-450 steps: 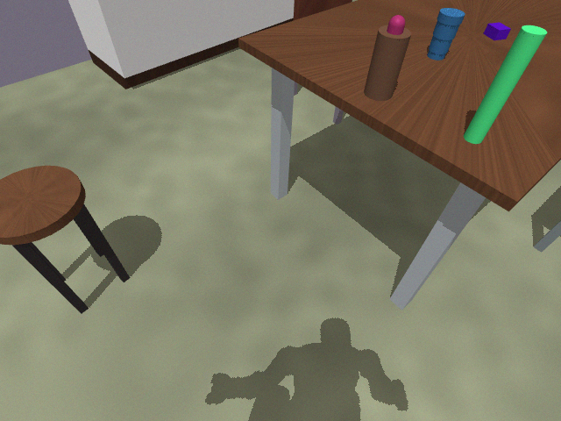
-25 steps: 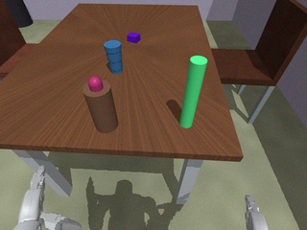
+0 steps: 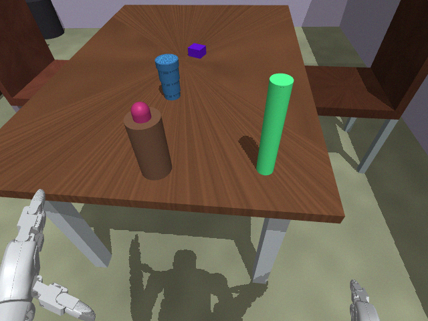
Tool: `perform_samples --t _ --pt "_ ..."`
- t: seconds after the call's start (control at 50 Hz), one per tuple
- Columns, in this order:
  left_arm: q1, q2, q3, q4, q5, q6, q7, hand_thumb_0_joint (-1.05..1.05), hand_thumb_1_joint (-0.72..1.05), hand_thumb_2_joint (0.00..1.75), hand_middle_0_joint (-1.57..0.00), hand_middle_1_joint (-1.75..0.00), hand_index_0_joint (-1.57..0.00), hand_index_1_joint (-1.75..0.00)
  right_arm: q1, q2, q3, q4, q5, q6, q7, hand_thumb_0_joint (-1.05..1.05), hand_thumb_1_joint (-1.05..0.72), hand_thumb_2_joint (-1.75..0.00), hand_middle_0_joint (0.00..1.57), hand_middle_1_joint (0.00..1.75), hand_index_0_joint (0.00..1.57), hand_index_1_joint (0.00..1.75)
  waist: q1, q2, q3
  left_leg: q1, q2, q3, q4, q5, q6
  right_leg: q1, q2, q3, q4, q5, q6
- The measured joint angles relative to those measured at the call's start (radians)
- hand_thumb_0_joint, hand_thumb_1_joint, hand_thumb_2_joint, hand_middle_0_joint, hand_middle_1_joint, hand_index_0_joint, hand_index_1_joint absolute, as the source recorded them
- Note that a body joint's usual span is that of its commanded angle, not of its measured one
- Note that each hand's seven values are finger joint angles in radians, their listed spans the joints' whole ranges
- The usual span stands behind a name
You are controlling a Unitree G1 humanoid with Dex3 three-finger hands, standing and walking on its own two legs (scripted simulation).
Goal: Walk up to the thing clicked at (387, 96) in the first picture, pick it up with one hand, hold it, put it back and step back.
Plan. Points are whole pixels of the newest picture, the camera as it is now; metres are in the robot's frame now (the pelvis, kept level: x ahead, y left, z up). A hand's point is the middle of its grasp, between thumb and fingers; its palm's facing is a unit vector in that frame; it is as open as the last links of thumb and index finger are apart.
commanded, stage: rise first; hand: left
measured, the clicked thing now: (148, 139) +0.46 +0.19 +0.08
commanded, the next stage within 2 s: go down in 0.76 s
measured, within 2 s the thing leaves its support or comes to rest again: neither
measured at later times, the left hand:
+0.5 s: hand (52, 250) +0.18 +0.25 +0.13, palm faces +0.31 -0.85 -0.43, open 17.6 cm
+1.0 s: hand (38, 237) +0.18 +0.25 +0.15, palm faces +0.36 -0.83 -0.42, open 17.6 cm
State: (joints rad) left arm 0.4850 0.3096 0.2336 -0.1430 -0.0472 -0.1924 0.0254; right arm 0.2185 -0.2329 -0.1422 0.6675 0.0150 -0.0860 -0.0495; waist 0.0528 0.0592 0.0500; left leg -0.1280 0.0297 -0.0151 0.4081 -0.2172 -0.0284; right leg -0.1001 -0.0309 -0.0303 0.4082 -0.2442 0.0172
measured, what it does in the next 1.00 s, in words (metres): stands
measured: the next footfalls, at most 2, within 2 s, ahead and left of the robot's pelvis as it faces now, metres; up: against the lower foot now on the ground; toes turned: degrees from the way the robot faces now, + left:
none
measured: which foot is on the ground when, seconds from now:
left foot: down 0.00-1.00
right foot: down 0.00-1.00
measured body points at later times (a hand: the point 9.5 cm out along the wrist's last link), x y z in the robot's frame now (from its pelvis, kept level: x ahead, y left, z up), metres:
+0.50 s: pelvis -0.01 +0.00 +0.00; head -0.01 -0.02 +0.45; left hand +0.16 +0.29 +0.15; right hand +0.16 -0.27 -0.09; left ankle +0.01 +0.14 -0.74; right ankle -0.01 -0.13 -0.74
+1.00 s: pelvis -0.01 +0.00 +0.00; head -0.01 -0.02 +0.45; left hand +0.16 +0.30 +0.18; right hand +0.16 -0.26 -0.09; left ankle +0.01 +0.14 -0.74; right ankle -0.01 -0.13 -0.74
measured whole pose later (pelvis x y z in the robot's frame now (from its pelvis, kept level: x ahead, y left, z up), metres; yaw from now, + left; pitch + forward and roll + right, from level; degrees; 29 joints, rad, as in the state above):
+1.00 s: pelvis -0.01 +0.00 +0.00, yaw +0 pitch -4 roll +0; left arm 0.43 0.33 0.36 -0.27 -0.07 -0.36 -0.02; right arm 0.23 -0.23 -0.17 0.65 0.02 -0.11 -0.02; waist 0.06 0.06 0.04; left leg -0.16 0.02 -0.02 0.45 -0.23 -0.03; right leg -0.13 -0.04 -0.04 0.45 -0.26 0.02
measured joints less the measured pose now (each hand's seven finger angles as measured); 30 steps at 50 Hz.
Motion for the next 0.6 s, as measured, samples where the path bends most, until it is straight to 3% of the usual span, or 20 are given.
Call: perform_samples --t 0.6 --pt "0.001 0.027 0.063 -0.130 -0.003 -0.104 -0.010 -0.01 -0.59 0.05 -0.06 -0.05 -0.05 -0.06 0.013 0.000 -0.034 -0.008 0.008 -0.044 0.012 -0.01 0.50 -0.05 0.05 0.05 0.05 0.05 0.005 0.002 0.012 0.005 -0.004 0.000 -0.003 0.010 0.002 0.005 -0.004 0.000 -0.002 0.009 0.002"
